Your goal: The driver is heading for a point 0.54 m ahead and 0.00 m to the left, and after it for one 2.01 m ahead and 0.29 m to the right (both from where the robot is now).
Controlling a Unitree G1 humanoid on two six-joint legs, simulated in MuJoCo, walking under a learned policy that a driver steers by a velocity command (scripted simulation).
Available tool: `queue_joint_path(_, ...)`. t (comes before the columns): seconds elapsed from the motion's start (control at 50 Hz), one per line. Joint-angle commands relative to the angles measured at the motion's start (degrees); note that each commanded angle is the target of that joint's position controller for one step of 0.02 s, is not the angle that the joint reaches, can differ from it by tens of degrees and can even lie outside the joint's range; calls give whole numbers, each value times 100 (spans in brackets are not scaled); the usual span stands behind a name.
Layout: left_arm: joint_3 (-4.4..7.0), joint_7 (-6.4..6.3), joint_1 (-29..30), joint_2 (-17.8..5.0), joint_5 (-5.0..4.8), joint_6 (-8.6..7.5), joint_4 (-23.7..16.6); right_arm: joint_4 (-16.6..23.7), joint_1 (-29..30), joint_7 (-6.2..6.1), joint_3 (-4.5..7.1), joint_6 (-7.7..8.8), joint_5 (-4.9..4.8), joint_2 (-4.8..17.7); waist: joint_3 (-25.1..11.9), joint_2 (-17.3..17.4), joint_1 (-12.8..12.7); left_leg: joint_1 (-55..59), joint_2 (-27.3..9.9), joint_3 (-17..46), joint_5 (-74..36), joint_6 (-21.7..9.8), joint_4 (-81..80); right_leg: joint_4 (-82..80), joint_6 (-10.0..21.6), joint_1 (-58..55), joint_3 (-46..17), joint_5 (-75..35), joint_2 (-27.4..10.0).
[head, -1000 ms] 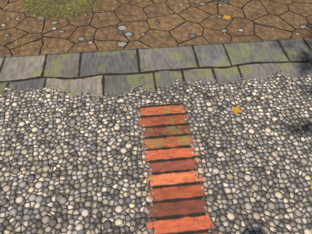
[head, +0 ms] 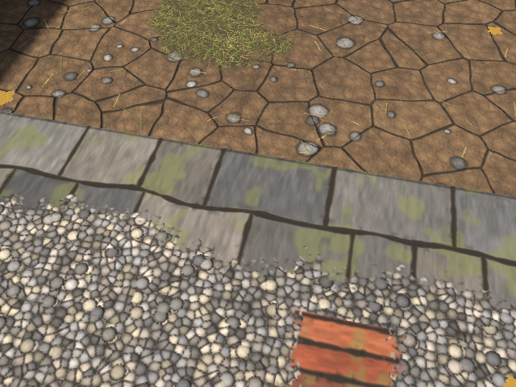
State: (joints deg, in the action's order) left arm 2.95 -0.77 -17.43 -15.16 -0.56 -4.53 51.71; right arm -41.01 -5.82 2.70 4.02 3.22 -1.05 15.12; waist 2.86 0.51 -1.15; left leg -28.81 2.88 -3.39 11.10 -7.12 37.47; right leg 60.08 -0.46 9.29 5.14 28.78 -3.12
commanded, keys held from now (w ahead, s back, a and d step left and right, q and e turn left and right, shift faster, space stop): w+q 0.12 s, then w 0.38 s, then w+e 0.50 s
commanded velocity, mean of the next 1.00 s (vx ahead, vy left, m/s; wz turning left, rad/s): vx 0.50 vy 0.00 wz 0.02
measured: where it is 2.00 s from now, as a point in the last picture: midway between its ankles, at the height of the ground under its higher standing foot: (311, 190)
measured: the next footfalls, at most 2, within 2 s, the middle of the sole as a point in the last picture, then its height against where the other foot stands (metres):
right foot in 0.44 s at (318, 386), level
left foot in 0.94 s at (221, 298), level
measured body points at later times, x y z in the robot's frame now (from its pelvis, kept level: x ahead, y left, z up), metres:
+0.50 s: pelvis +0.29 -0.03 +0.01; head +0.32 -0.03 +0.46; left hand +0.45 +0.25 -0.07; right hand +0.38 -0.30 -0.12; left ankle +0.11 +0.06 -0.67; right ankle +0.40 -0.11 -0.72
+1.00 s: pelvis +0.55 +0.03 +0.01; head +0.57 +0.04 +0.46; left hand +0.56 +0.31 -0.11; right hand +0.78 -0.21 -0.05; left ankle +0.63 +0.14 -0.72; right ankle +0.41 -0.10 -0.67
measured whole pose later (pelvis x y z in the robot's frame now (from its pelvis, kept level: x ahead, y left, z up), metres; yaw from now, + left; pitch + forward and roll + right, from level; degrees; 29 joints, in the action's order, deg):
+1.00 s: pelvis +0.55 +0.03 +0.01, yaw -2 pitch +3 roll +1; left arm 3.6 -0.8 -23.5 -16.6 -1.8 -2.7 46.0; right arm -37.4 -2.9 0.7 2.6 6.8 0.3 14.0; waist -0.1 -1.7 -3.9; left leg -24.4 1.3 0.5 8.4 -0.6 29.8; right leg 51.4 1.8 14.7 -8.2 27.6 2.9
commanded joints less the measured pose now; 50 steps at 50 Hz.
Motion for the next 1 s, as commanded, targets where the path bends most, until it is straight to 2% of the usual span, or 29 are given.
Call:
queue_joint_path(0.02, 87, 113, 698, -751, -192, -513, -981, 21, -1503, -86, 299, 90, 20, 963, -1296, 221, 660, 4202, -1864, 3594, -398, -1371, -2008, 1826, 232, 3846, -1074, -463, 13)
queue_joint_path(0.04, 108, 59, 681, -722, -61, -496, -905, 133, -1046, -83, 241, 97, -3, 783, -903, -181, 357, 3278, -1591, 2955, -928, -1161, -2061, 1326, 190, 3470, -1018, -776, -211)
queue_joint_path(0.06, 168, 31, 571, -785, 36, -421, -888, 237, -766, -97, 184, 97, 29, 619, -721, -130, 144, 2628, -1398, 2556, -1354, -1064, -2184, 956, 124, 3043, -1012, -975, -354)
queue_joint_path(0.08, 191, 39, 466, -772, 70, -328, -907, 300, -673, -115, 164, 93, 55, 581, -663, -36, 8, 2230, -1268, 2402, -1505, -1038, -2320, 755, 54, 2745, -1011, -1087, -409)
queue_joint_path(0.14, 157, 18, 552, -543, 150, -165, -1038, 291, -808, -205, 214, 126, 37, 781, -541, 73, -53, 1642, -1089, 1898, -2169, -1048, -2476, -7, -215, 2623, -809, -1550, -361)
queue_joint_path(0.24, 22, 83, 1545, -278, 105, -192, -1280, 89, -1302, -309, 184, 91, 7, 772, -396, 393, 419, 1553, -752, 1323, -1681, -598, -2418, -2186, -241, 2294, -622, -3418, -84)
queue_joint_path(0.32, 47, 194, 2076, -463, 21, -266, -1487, -85, -1617, -295, 180, 91, -6, 853, -185, 471, 648, 2158, -1162, 1757, -1127, -578, -2217, -2850, -43, 2427, -692, -3459, 21)
queue_joint_path(0.38, 99, 262, 1993, -618, 30, -332, -1556, -161, -1646, -331, 203, 42, 10, 917, -146, 566, 517, 2779, -1481, 2067, -1547, -465, -1876, -3125, 227, 2436, -704, -2767, 79)
queue_joint_path(0.4, 129, 263, 1768, -676, 30, -347, -1513, -158, -1572, -339, 211, 18, 16, 942, -210, 629, 376, 2853, -1474, 2060, -2054, -396, -1666, -3207, 328, 2133, -616, -2548, 158)
queue_joint_path(0.42, 201, 245, 1249, -783, 45, -359, -1370, -126, -1442, -342, 194, -3, 19, 914, -475, 598, 78, 2832, -1260, 1890, -2944, -285, -1138, -3424, 474, 1399, -448, -2604, 320)
queue_joint_path(0.44, 291, 217, 439, -1002, 101, -369, -1189, -56, -1364, -330, 122, -4, 61, 761, -1126, 434, -285, 2427, -935, 1621, -3125, -123, -82, -3262, 737, 86, -692, -2891, 30)
queue_joint_path(0.46, 373, 201, -515, -1380, 147, -354, -1088, 44, -1623, -339, 11, 24, 177, 485, -2023, -424, -482, 1150, -347, 1219, -1419, 139, 1757, -3092, 1244, -1728, -2083, -2978, -1045)
queue_joint_path(0.48, 422, 268, -848, -1502, 107, -300, -853, -8, -2384, -305, -84, 122, -11, 143, -2417, -2136, -195, -811, 359, 1116, 2148, 452, 3334, -3952, 1992, -3066, -4632, -1552, -1967)
queue_joint_path(0.5, 288, 269, -725, -958, -40, -281, -903, -51, -1957, -289, 5, 161, -92, 714, -1807, -1267, -392, -1502, -25, 1456, 2057, 423, 3863, -4256, 1749, -2755, -4708, -356, -1842)
queue_joint_path(0.52, 213, 243, -285, -760, -48, -233, -976, 134, -1245, -265, 47, 188, -75, 885, -1012, -724, -389, -1705, -331, 1151, 1456, 409, 3766, -4368, 1512, -1943, -3873, -523, -1602)
queue_joint_path(0.54, 173, 252, 37, -734, 25, -190, -1047, 220, -888, -276, 32, 210, 23, 803, -598, -270, -252, -1509, -553, 957, 1011, 426, 3474, -4496, 1445, -1145, -3327, -1199, -1354)
queue_joint_path(0.56, 141, 268, 213, -660, 62, -174, -1078, 261, -786, -281, 54, 226, 115, 733, -373, -198, -101, -1314, -694, 910, 756, 462, 3103, -4619, 1448, -631, -3004, -1822, -1143)
queue_joint_path(0.58, 110, 270, 284, -607, 94, -177, -1095, 269, -895, -277, 60, 222, 135, 649, -407, -351, 60, -997, -794, 896, 617, 498, 2863, -4718, 1431, -347, -2763, -2275, -966)
queue_joint_path(0.62, 119, 259, 242, -622, 32, -192, -1060, 258, -1035, -289, 36, 191, 141, 475, -483, -512, 174, -779, -810, 768, 559, 627, 2385, -4859, 1512, -138, -2401, -2826, -787)
queue_joint_path(0.66, 178, 193, 130, -788, -7, -177, -1001, 378, -717, -317, 4, 175, 166, 393, -397, -479, 136, -842, -786, 675, 261, 787, 1725, -4979, 1567, 16, -2146, -3151, -729)
queue_joint_path(0.74, 239, 80, -198, -932, -69, -74, -873, 544, 121, -282, -67, 232, 137, 243, -284, -488, -127, -444, -573, 641, -1034, 931, 137, -4946, 1332, 227, -1773, -3035, -474)
queue_joint_path(0.84, 264, 21, -643, -962, -119, 66, -761, 758, 849, -170, -25, 357, 33, 397, -207, -575, -335, -4, -310, 712, -1205, 907, -798, -4504, 1236, -30, -2226, -2566, -626)
queue_joint_path(0.88, 299, -11, -583, -1023, -113, 115, -793, 760, 738, -150, 39, 414, 18, 549, -244, -684, -184, 369, -285, 744, -863, 800, -1057, -4216, 1130, -155, -2530, -2452, -715)
queue_joint_path(0.9, 300, -21, -490, -997, -112, 139, -826, 689, 458, -157, 81, 437, 20, 614, -331, -724, 4, 802, -275, 687, -797, 702, -1249, -3971, 1044, -112, -2570, -2524, -650)
queue_joint_path(0.92, 259, -20, -419, -860, -89, 144, -880, 556, -56, -193, 164, 453, 57, 760, -614, -692, 265, 1633, -339, 663, -746, 547, -1399, -3466, 890, 85, -2462, -2762, -393)
queue_joint_path(0.94, 154, 1, -258, -570, -22, 119, -1022, 457, -916, -252, 259, 468, 152, 1049, -1302, -337, 692, 3005, -1117, 1325, -625, 192, -1236, -2135, 679, 739, -2125, -2408, -53)
queue_joint_path(0.96, 27, -11, -857, -148, -90, 43, -1174, 328, -1598, -287, 388, 378, 217, 1532, -2160, 1120, 635, 5050, -2429, 3336, 90, -605, -1370, -227, 290, 2654, -1278, -677, 706)
queue_joint_path(0.98, 63, -12, -929, -480, -158, 9, -1218, 249, -1722, -253, 322, 329, 141, 1229, -2147, 1634, 623, 5008, -2810, 4601, 1130, -824, -1838, 854, 220, 3583, -1354, 519, 473)
queue_joint_path(1.0, 184, -5, -568, -868, -190, 40, -1211, 282, -1454, -260, 211, 312, 108, 847, -1370, 991, 646, 4329, -2586, 3942, 1429, -622, -1974, 1272, 197, 3850, -1449, 63, 198)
